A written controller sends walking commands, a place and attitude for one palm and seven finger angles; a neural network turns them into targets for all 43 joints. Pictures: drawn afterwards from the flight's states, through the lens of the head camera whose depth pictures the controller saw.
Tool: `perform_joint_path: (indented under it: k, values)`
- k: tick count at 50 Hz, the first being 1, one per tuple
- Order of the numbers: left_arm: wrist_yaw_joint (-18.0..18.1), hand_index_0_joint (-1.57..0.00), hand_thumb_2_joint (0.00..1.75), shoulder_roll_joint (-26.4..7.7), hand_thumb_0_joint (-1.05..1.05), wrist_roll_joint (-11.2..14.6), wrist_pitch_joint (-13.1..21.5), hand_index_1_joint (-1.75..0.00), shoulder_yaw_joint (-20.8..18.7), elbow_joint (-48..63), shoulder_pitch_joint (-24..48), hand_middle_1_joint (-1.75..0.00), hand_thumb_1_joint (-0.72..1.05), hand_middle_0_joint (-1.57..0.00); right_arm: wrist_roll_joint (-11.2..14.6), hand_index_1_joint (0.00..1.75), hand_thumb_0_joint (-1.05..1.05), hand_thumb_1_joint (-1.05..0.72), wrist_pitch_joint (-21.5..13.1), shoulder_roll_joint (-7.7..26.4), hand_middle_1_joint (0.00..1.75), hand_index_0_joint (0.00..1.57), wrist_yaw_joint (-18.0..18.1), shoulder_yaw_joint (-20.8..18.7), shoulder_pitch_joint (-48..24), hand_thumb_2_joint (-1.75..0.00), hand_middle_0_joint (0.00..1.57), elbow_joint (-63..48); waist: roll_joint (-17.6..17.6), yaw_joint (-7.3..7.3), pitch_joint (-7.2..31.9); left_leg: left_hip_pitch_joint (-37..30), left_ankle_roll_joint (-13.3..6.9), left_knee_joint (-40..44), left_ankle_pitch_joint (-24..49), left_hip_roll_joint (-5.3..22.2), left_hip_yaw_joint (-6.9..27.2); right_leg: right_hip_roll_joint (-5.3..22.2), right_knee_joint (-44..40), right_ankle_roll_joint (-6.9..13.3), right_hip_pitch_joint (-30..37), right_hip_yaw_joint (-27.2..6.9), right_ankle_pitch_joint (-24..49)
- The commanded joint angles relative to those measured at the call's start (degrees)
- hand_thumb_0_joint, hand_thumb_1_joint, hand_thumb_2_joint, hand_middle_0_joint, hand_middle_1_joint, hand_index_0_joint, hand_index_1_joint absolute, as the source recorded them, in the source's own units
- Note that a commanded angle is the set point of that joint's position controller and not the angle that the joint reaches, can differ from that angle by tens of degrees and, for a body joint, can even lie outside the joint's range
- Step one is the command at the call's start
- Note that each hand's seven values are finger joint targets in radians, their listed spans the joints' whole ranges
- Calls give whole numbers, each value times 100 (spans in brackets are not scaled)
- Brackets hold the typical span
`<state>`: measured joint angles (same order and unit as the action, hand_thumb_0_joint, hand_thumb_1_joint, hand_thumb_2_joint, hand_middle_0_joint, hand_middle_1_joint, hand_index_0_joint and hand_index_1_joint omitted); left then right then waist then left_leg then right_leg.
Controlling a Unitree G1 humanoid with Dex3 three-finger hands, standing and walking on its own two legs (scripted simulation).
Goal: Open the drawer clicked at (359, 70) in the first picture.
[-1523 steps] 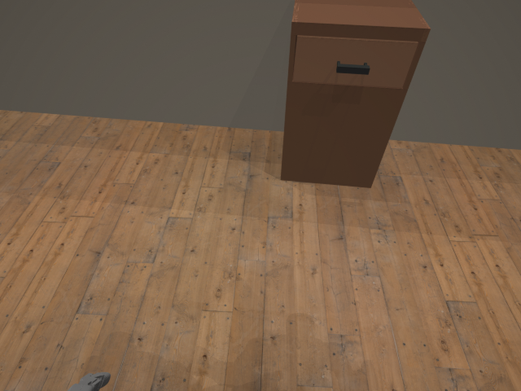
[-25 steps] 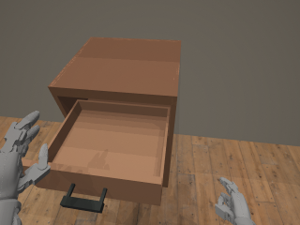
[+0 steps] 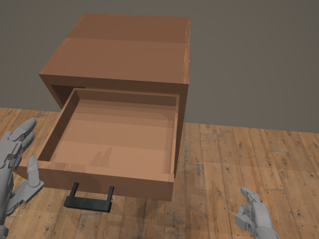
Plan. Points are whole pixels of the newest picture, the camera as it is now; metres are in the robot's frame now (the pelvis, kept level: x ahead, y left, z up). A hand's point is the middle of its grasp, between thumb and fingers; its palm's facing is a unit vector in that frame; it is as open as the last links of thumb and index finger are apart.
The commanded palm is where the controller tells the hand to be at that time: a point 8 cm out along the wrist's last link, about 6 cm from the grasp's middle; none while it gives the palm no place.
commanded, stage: step back with the hand held close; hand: left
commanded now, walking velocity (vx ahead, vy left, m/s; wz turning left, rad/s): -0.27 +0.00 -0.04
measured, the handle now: (90, 195) +0.24 +0.21 -0.09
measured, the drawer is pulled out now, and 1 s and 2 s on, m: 0.30 0.30 0.30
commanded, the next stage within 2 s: stop stepping back and stand still in 1.16 s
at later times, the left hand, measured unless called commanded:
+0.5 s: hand (2, 216) +0.14 +0.25 +0.16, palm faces +0.31 -0.84 -0.45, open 7.4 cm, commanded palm +0.07 +0.30 +0.18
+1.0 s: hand out of the picture +0.07 +0.20 +0.16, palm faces +0.14 -0.82 -0.55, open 7.4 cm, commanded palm -0.01 +0.27 +0.18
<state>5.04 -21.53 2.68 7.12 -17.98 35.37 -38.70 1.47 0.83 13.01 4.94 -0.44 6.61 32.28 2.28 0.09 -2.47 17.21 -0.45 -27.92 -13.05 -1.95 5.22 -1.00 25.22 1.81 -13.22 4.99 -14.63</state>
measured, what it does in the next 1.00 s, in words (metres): walks backwards: right foot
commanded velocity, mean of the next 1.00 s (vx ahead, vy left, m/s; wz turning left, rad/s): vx -0.34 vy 0.00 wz -0.04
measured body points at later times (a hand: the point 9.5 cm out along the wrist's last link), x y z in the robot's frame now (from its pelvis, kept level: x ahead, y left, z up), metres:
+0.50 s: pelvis -0.05 +0.02 -0.01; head -0.01 +0.05 +0.43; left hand +0.12 +0.29 +0.18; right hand +0.14 -0.21 -0.08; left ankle +0.01 +0.12 -0.74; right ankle -0.02 -0.10 -0.74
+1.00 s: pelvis -0.14 -0.01 -0.01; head -0.06 +0.00 +0.43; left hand +0.06 +0.24 +0.19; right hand +0.08 -0.22 -0.09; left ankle -0.01 +0.11 -0.73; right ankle -0.23 -0.12 -0.74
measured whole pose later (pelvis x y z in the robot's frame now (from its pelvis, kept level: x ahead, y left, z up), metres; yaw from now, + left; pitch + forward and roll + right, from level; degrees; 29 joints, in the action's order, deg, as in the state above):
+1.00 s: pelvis -0.14 -0.01 -0.01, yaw -1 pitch +4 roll -4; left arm 3.5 -28.3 4.3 12.3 -23.1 42.3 -36.2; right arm 1.2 -4.6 10.7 1.8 1.5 1.8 32.6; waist 1.9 -0.4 -6.1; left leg 33.3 0.5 -33.8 -6.5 2.6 5.0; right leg -4.5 26.3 1.7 -9.5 3.5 -20.9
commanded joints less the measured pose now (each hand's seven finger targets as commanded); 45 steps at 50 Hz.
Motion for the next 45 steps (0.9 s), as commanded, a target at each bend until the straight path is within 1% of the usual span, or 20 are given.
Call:
perform_joint_path:
  k: [1,7,11,12,15,19,21,24,26,28,29,30,32,34,36,37,40,42,43,45]
  values:
    - [253,-20,90,-1039,0,86,415,-30,-1018,1338,-118,-30,90,-20,21,30,0,-90,-256,557,30,20,105,-270,-601,-90,20,-1040,-287,-34,1370,-698,-183,-216,2120,523,134,874,-180,-15,104,-313,1884]
    - [334,-20,90,-1044,0,58,464,-30,-991,1342,-63,-30,90,-20,-18,30,0,-90,-350,610,30,20,125,-268,-576,-90,20,-1010,284,-55,1119,-150,-270,432,1516,781,585,535,96,-90,139,-263,846]
    - [348,-20,90,-997,0,33,549,-30,-962,1337,18,-30,90,-20,-34,30,0,-90,-441,650,30,20,87,-238,-533,-90,20,-1065,277,-49,834,801,-374,847,38,898,760,451,296,-128,437,-376,242]
    - [354,-20,90,-1022,0,9,567,-30,-1000,1378,20,-30,90,-20,-33,30,0,-90,-480,687,30,20,82,-247,-539,-90,20,-1068,465,-50,860,944,-387,924,-304,899,769,419,350,-112,551,-375,216]
    - [351,-20,90,-986,0,-23,636,-30,-989,1423,60,-30,90,-20,-20,30,0,-90,-547,678,30,20,41,-229,-458,-90,20,-1115,300,-28,788,1401,-426,870,-988,867,744,461,335,-124,712,-478,185]
    - [372,-20,90,-1043,0,-14,731,-30,-1004,1620,161,-30,90,-20,-16,30,0,-90,-652,686,30,20,14,-238,-341,-90,20,-1099,51,11,808,1008,-315,245,-1187,636,571,712,-147,25,59,-705,-216]
    - [427,-20,90,-1056,0,17,762,-30,-1002,1601,178,-30,90,-20,-7,30,0,-90,-670,648,30,20,24,-256,-277,-90,20,-990,-341,32,876,264,-158,-668,-879,349,230,1115,-594,225,-792,-938,-505]
    - [499,-20,90,-1089,0,51,766,-30,-1005,1673,322,-30,90,-20,-33,30,0,-90,-671,605,30,20,54,-253,-271,-90,20,-836,-476,54,881,-369,-34,-1275,-598,215,13,1482,-709,443,-1499,-902,-415]
    - [522,-20,90,-1160,0,52,771,-30,-1103,1711,354,-30,90,-20,-47,30,0,-90,-653,596,30,20,87,-239,-347,-90,20,-810,-264,28,785,-209,-56,-718,-461,356,143,1275,-414,329,-1360,-666,-217]
    - [506,-20,90,-1183,0,44,815,-30,-1159,1736,243,-30,90,-20,-40,30,0,-90,-704,603,30,20,131,-219,-433,-90,20,-888,542,-6,746,368,-216,397,-412,884,836,632,359,38,-828,-383,-227]
    - [479,-20,90,-1209,0,9,849,-30,-1193,1747,211,-30,90,-20,-39,30,0,-90,-736,656,30,20,119,-205,-491,-90,20,-981,1103,-14,739,1233,-407,1218,-703,1323,1321,236,1178,-124,-70,-248,-507]
    - [457,-20,90,-1228,0,-58,871,-30,-1288,1724,264,-30,90,-20,-76,30,0,-90,-749,621,30,20,94,-229,-442,-90,20,-1001,1350,-24,805,1856,-613,1681,-982,1625,1729,31,2048,-182,433,-318,-856]
    - [452,-20,90,-1296,0,-126,902,-30,-1288,1852,494,-30,90,-20,-142,30,0,-90,-814,569,30,20,45,-250,-362,-90,20,-958,1403,-13,834,1683,-784,1620,-375,1764,1784,81,2921,-157,61,-563,-1253]
    - [450,-20,90,-1219,0,-85,930,-30,-1231,1785,321,-30,90,-20,-152,30,0,-90,-930,560,30,20,-24,-279,-216,-90,20,-843,611,-115,1230,423,-819,869,1392,1662,1421,138,2338,-129,-442,-639,-1346]
    - [390,-20,90,-1111,0,-24,864,-30,-1162,1622,6,-30,90,-20,-119,30,0,-90,-975,593,30,20,-104,-297,-167,-90,20,-732,457,-128,1512,-519,-770,655,2180,1498,1208,47,1767,-157,-678,-481,-1189]
    - [372,-20,90,-1170,0,-13,824,-30,-1202,1600,-127,-30,90,-20,-121,30,0,-90,-984,625,30,20,-120,-305,-216,-90,20,-730,633,-139,1649,-822,-756,598,2533,1460,1083,41,1620,-162,-671,-435,-1095]
    - [223,-20,90,-1162,0,67,823,-30,-1113,1827,73,-30,90,-20,-171,30,0,-90,-994,675,30,20,-217,-199,-320,-90,20,-665,1035,-137,1693,-1026,-713,588,2873,1444,1079,-12,1049,-177,-555,-435,-914]
    - [180,-20,90,-1355,0,97,821,-30,-1298,1851,24,-30,90,-20,-190,30,0,-90,-1002,702,30,20,-226,-204,-365,-90,20,-628,1041,-181,1832,-1235,-699,534,3113,1415,1007,-60,650,-179,-439,-378,-732]
    - [133,-20,90,-1256,0,164,825,-30,-1248,1832,0,-30,90,-20,-168,30,0,-90,-984,673,30,20,-251,-175,-362,-90,20,-654,919,-173,1890,-1247,-672,480,3107,1406,990,-72,437,-173,-330,-377,-625]
    - [58,-20,90,-1391,0,259,876,-30,-1454,1858,-52,-30,90,-20,-141,30,0,-90,-938,685,30,20,-261,-179,-480,-90,20,-709,807,-243,1998,-1090,-566,367,2731,1340,775,-40,-84,-142,23,-292,-256]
